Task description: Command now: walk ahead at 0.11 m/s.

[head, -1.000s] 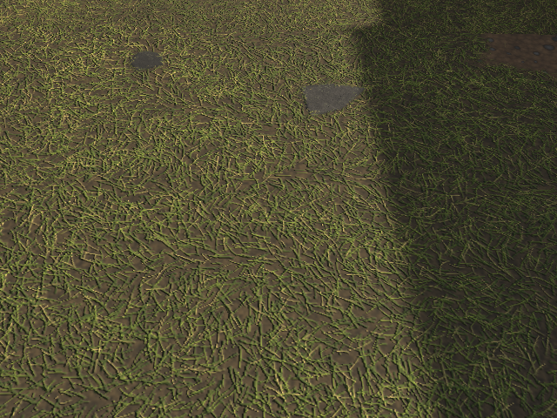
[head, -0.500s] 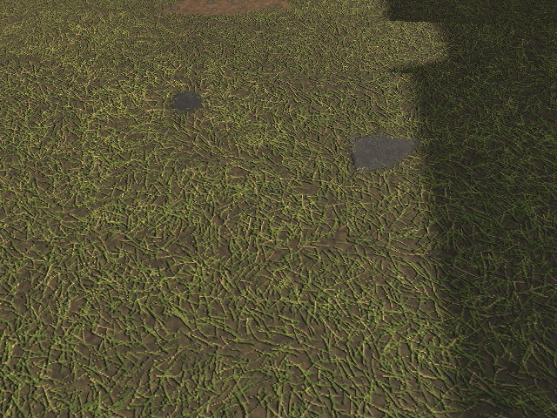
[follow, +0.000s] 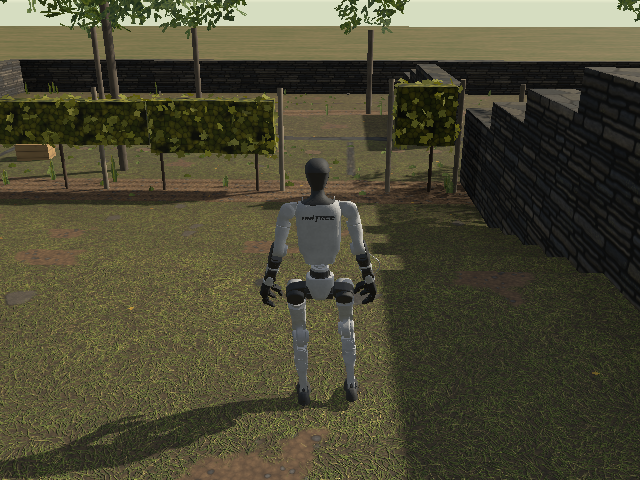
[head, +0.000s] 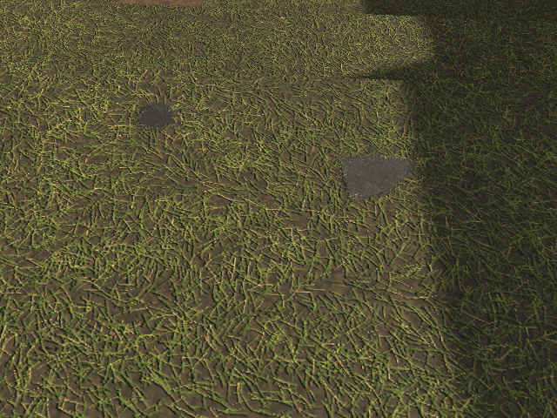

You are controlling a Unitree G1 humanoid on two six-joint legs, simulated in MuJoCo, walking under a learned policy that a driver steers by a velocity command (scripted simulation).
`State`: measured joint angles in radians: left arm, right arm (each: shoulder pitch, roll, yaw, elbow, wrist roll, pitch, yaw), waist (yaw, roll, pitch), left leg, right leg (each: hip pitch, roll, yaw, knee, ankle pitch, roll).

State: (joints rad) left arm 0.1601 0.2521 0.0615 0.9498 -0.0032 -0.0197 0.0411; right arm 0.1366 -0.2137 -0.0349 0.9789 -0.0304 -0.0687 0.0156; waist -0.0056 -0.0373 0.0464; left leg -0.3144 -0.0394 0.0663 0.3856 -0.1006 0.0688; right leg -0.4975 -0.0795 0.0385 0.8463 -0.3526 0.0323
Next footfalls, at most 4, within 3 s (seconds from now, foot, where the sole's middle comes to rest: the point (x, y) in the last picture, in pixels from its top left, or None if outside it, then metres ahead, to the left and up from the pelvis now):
0.12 right None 0.11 -0.15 -0.78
2.58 left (255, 386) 0.53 0.06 -0.78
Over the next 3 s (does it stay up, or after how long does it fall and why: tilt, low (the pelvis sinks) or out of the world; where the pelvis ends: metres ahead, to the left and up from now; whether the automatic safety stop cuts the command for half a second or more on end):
stays up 0.57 -0.04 0.00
